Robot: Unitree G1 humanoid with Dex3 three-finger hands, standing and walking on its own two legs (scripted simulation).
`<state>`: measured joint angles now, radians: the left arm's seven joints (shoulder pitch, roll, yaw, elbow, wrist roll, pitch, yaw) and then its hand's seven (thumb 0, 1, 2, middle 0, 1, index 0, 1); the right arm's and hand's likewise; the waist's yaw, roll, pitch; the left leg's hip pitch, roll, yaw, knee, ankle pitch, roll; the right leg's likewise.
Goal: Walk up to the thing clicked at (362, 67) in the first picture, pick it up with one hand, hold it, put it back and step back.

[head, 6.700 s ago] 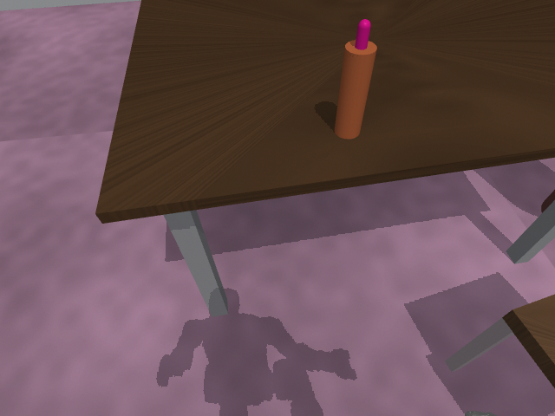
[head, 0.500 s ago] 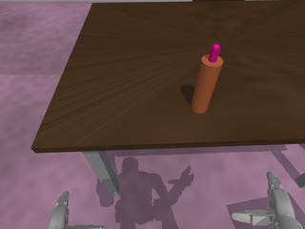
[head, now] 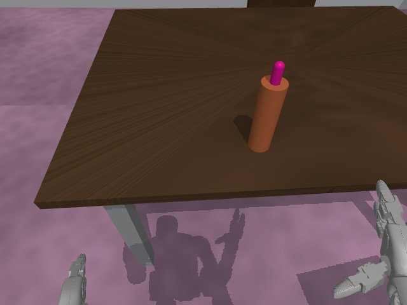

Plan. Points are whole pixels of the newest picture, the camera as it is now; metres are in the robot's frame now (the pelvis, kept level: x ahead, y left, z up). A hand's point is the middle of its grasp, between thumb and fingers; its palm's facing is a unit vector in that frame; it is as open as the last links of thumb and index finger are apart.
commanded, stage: rise first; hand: right
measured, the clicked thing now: (267, 109) +0.49 -0.15 +0.10
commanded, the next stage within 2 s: go down in 0.72 s
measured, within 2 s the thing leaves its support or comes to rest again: neither
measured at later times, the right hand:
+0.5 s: hand (381, 241) +0.17 -0.25 +0.11, palm faces +0.33 +0.86 -0.38, open 17.5 cm
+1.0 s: hand (389, 231) +0.17 -0.24 +0.13, palm faces +0.36 +0.86 -0.36, open 17.6 cm
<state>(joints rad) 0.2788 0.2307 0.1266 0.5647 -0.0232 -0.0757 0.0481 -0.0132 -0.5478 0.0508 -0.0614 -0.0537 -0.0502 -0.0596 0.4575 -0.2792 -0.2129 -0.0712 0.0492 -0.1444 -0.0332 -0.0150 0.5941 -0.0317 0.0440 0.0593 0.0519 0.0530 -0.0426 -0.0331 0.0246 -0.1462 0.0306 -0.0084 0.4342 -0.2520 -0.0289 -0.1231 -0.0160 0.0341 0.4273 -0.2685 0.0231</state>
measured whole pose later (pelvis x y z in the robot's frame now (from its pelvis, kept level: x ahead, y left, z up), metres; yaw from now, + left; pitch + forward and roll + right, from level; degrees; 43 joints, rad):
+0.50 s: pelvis -0.02 +0.00 +0.00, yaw -1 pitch -4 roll +0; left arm 0.27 0.21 0.15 0.59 -0.02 -0.11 0.03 -0.01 -0.56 0.06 -0.06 -0.05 -0.05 -0.06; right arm 0.47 -0.29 -0.28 -0.21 0.05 -0.24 -0.01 -0.02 0.56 -0.04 0.05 0.06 0.06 0.05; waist -0.05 -0.05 0.04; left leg -0.14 0.03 0.00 0.45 -0.24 -0.03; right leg -0.12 -0.01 0.04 0.43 -0.25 0.02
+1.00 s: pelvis -0.02 +0.00 +0.00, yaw +0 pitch -3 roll +0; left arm 0.22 0.20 0.16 0.69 0.00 -0.12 0.03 -0.01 -0.53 0.06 -0.06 -0.05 -0.05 -0.05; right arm 0.43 -0.28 -0.34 -0.21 0.06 -0.34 0.02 -0.01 0.59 -0.02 0.05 0.06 0.06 0.05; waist -0.05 -0.04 0.01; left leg -0.17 0.03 0.00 0.47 -0.24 -0.03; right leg -0.15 -0.01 0.04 0.46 -0.25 0.03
